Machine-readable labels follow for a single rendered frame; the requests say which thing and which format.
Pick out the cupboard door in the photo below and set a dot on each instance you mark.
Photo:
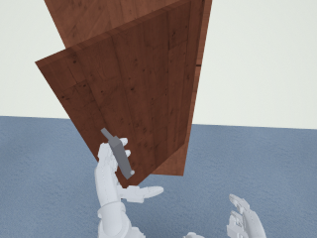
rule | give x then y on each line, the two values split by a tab
135	81

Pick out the right robot hand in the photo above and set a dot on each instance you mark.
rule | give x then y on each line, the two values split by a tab
249	224

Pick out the left robot hand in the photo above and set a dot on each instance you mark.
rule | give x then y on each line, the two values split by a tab
106	180

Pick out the handle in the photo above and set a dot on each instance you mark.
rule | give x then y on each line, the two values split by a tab
119	153

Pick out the left robot forearm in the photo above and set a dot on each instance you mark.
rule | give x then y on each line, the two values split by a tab
114	222

